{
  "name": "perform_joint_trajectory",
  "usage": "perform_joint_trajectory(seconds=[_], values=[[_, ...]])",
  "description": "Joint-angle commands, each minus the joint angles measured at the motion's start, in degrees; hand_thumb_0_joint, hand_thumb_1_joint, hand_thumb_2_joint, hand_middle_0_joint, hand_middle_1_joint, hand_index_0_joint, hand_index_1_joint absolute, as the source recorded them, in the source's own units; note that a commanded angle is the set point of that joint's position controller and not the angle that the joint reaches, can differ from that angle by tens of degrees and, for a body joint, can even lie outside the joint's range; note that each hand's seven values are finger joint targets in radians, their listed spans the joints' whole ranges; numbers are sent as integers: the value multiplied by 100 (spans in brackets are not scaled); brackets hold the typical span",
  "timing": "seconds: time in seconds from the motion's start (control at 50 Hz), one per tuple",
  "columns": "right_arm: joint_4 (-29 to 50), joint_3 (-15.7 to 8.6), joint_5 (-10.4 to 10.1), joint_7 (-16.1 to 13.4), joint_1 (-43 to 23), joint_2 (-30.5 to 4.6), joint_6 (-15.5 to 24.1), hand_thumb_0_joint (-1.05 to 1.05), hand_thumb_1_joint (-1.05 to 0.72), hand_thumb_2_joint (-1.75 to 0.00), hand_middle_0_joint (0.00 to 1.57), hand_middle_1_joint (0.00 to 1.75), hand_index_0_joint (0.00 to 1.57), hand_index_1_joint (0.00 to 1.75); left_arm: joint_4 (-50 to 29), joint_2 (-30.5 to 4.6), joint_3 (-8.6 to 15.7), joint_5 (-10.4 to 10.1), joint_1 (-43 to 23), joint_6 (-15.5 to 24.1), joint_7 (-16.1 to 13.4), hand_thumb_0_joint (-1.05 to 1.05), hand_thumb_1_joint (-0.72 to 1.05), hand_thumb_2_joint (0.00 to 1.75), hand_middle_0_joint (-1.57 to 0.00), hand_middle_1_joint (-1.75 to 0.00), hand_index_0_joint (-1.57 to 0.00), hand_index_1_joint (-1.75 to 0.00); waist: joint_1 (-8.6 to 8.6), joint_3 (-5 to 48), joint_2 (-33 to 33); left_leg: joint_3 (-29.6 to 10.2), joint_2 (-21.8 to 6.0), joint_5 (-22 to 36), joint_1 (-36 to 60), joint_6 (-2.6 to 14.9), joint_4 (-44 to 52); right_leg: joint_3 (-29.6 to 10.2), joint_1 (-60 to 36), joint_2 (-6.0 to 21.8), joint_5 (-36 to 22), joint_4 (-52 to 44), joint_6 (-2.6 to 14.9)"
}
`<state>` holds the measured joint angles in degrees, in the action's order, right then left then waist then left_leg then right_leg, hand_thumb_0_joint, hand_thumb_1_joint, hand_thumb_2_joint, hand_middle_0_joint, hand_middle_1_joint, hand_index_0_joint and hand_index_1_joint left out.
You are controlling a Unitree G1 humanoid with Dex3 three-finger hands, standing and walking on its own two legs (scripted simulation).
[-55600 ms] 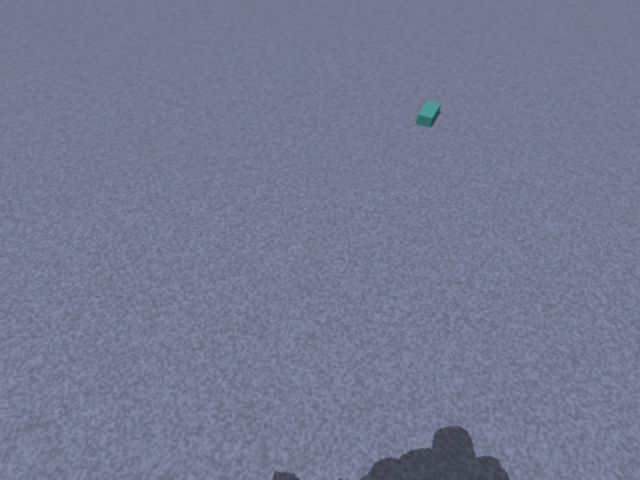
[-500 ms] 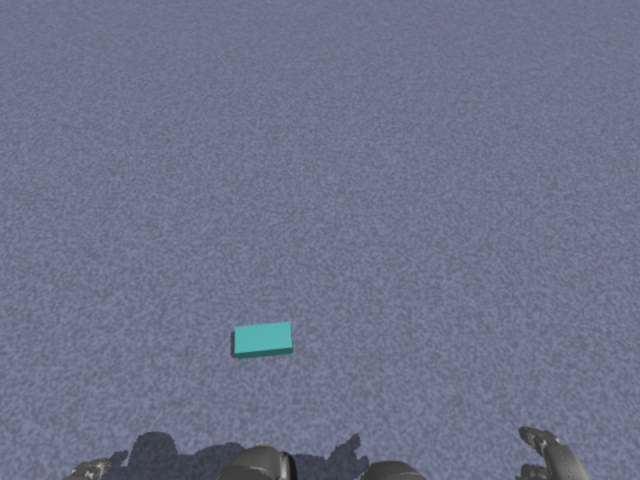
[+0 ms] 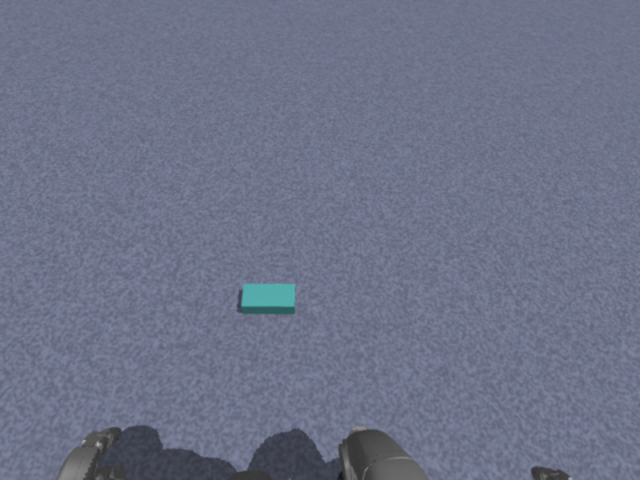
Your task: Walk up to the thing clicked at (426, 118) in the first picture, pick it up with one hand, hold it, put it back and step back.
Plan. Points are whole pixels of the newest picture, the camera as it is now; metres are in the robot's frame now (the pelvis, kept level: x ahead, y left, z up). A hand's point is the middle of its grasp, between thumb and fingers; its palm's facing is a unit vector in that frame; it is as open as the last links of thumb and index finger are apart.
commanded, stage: step back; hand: left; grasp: from above
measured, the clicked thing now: (269, 298) +0.69 +0.12 -0.73
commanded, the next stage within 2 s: stand in 1.98 s
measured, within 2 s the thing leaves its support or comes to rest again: neither
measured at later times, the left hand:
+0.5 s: hand out of the picture -0.07 +0.23 -0.14, palm faces -0.04 -0.90 -0.43, open 7.4 cm
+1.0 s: hand out of the picture -0.28 +0.21 -0.15, palm faces -0.06 -0.92 -0.39, open 7.4 cm
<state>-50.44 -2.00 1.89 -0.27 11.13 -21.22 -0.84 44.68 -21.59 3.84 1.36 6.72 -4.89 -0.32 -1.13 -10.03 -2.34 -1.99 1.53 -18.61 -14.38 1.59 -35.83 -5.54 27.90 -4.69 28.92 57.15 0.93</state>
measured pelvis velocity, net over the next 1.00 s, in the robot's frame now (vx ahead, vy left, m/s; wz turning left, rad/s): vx -0.34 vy -0.06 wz -0.07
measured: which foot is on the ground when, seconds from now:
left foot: down 0.00-0.28, up 0.30-0.56, down 0.58-0.92, up 0.94-1.00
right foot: up 0.00-0.24, down 0.26-0.60, up 0.62-0.88, down 0.90-1.00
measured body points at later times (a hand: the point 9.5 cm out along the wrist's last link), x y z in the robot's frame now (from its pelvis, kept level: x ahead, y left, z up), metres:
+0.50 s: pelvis -0.17 -0.04 +0.00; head -0.12 -0.05 +0.44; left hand -0.07 +0.27 -0.11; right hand -0.09 -0.37 -0.13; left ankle -0.19 +0.09 -0.68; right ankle -0.13 -0.16 -0.73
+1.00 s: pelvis -0.34 -0.06 +0.00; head -0.32 -0.07 +0.45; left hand -0.27 +0.25 -0.12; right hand -0.24 -0.38 -0.12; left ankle -0.26 +0.08 -0.70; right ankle -0.36 -0.17 -0.73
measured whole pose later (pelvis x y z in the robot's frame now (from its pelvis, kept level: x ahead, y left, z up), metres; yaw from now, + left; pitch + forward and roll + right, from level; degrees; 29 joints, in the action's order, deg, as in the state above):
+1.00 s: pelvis -0.34 -0.06 +0.00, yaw -4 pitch -3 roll +0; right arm -51.4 -3.0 1.5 0.1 8.9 -23.1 -2.4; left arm 54.5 -20.4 3.3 2.8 13.9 -0.8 0.6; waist 1.8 -4.9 1.8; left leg -5.9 1.3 -23.3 -25.8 -0.2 -48.1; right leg -2.4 12.4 -1.7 21.5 36.1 1.8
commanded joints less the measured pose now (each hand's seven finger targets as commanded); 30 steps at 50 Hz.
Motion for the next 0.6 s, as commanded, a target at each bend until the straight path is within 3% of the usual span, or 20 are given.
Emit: perform_joint_trajectory(seconds=[0.0,0.04,0.08,0.12,0.16,0.2,0.22,0.24,0.26,0.28,0.3,0.32,0.34,0.4,0.46,0.5,0.52,0.54,0.56,0.58], values=[[625,-433,-4,-193,-495,-1512,164,0,-90,-90,20,30,20,30,-304,-1161,481,-73,357,195,-105,0,90,90,-20,-30,-20,-30,319,960,882,-1149,-1625,3207,155,1134,1074,-543,31,-157,-4,1718,-43],[659,-434,8,-190,-332,-1408,137,0,-90,-90,20,30,20,30,-294,-1075,474,-32,341,203,-89,0,90,90,-20,-30,-20,-30,173,923,912,-1099,-1582,3257,428,1241,974,-449,79,-102,64,1429,-220],[669,-476,1,-215,-131,-1471,128,0,-90,-90,20,30,20,30,-380,-1067,451,-14,199,226,-73,0,90,90,-20,-30,-20,-30,-12,1016,971,-1194,-1713,3205,875,1368,850,-306,120,68,211,662,-295],[703,-537,6,-222,-73,-1607,112,0,-90,-90,20,30,20,30,-378,-1037,424,-13,217,242,-53,0,90,90,-20,-30,-20,-30,-46,1168,1200,-1232,-1820,3099,914,1358,765,-135,-161,255,208,-155,-270],[747,-514,10,-181,-174,-1643,62,0,-90,-90,20,30,20,30,-246,-989,395,-20,395,297,-22,0,90,90,-20,-30,-20,-30,3,1332,1345,-1039,-1593,2662,752,1161,647,241,-678,353,-53,-1376,-181],[841,-510,-33,-145,-445,-1735,-19,0,-90,-90,20,30,20,30,82,-934,387,-10,1008,325,6,0,90,90,-20,-30,-20,-30,264,1527,1438,-891,-1485,2230,200,919,460,576,-1605,293,-1009,-2696,-45],[829,-495,-69,-130,-511,-1658,-66,0,-90,-90,20,30,20,30,221,-992,408,28,1229,352,-4,0,90,90,-20,-30,-20,-30,361,1613,1272,-771,-1312,1750,-91,683,249,586,-1984,279,-1437,-3228,68],[872,-434,-94,-113,-429,-1432,-94,0,-90,-90,20,30,20,30,189,-1307,492,122,1204,390,2,0,90,90,-20,-30,-20,-30,320,1432,556,-647,-876,783,-1041,327,-270,-423,-2233,766,-1217,-3264,237],[1016,-363,-156,-156,-608,-1074,-69,0,-90,-90,20,30,20,30,3,-1970,647,104,887,373,19,0,90,90,-20,-30,-20,-30,407,1126,-1242,-189,286,-985,-1852,-69,-1424,-2175,-1660,2072,-1213,-3833,1002],[964,-467,-120,-232,-677,-1297,-110,0,-90,-90,20,30,20,30,-215,-2378,705,131,415,380,0,0,90,90,-20,-30,-20,-30,522,861,-1559,-602,287,-1732,-1365,-210,-2858,-3057,-240,2976,-1132,-4173,1750],[850,-503,-139,-213,-570,-1470,-128,0,-90,-90,20,30,20,30,-323,-2054,602,96,99,420,-38,0,90,90,-20,-30,-20,-30,253,647,-943,-984,210,-1411,-1196,-184,-3417,-2546,59,2751,-1405,-4024,1626],[664,-469,-181,-195,-284,-1394,-110,0,-90,-90,20,30,20,30,-375,-1695,477,58,-267,425,-75,0,90,90,-20,-30,-20,-30,59,596,-398,-998,424,-992,-1184,-175,-3503,-1503,-118,2115,-2096,-3572,1289],[577,-425,-218,-183,-93,-1286,-82,0,-90,-90,20,30,20,30,-370,-1486,455,99,-454,407,-104,0,90,90,-20,-30,-20,-30,-62,618,-457,-768,501,-806,-1240,-155,-3445,-908,-373,1810,-2498,-3339,1068],[552,-355,-172,-181,67,-1231,-43,0,-90,-90,20,30,20,30,-422,-1480,459,152,-225,391,-135,0,90,90,-20,-30,-20,-30,138,884,-806,-475,353,-1002,-1122,-255,-2799,-597,-1085,1696,-3030,-3042,1030],[651,-332,-95,-159,-156,-1103,-7,0,-90,-90,20,30,20,30,-362,-1441,437,148,251,346,-190,0,90,90,-20,-30,-20,-30,431,1068,-890,-165,140,-1251,-1200,-236,-1202,-770,-2121,1889,-3705,-2752,1048],[504,-356,-58,-136,66,-1065,6,0,-90,-90,20,30,20,30,-365,-1434,396,72,231,291,-171,0,90,90,-20,-30,-20,-30,354,1247,-881,175,117,-810,-737,-179,-93,-737,-2217,1830,-3752,-2471,964],[390,-372,-50,-134,325,-1043,17,0,-90,-90,20,30,20,30,-400,-1454,375,19,107,261,-153,0,90,90,-20,-30,-20,-30,196,1370,-815,307,133,-202,-336,-124,664,-622,-2132,1747,-3712,-2229,856],[303,-404,-18,-143,527,-1126,26,0,-90,-90,20,30,20,30,-435,-1416,327,-14,97,219,-136,0,90,90,-20,-30,-20,-30,108,1428,-695,158,0,545,139,-46,1297,-622,-1717,1666,-3349,-2044,617],[343,-503,58,-143,415,-1471,29,0,-90,-90,20,30,20,30,-461,-1176,236,-21,305,198,-118,0,90,90,-20,-30,-20,-30,206,1452,84,-1109,-872,880,740,255,1510,-359,-680,1238,-2222,-1500,299],[480,-612,31,-63,35,-2210,-6,0,-90,-90,20,30,20,30,-570,-1100,213,-72,-33,225,-161,0,90,90,-20,-30,-20,-30,107,1274,1651,-2604,-2187,1724,301,1105,1706,667,28,183,199,-520,-19]])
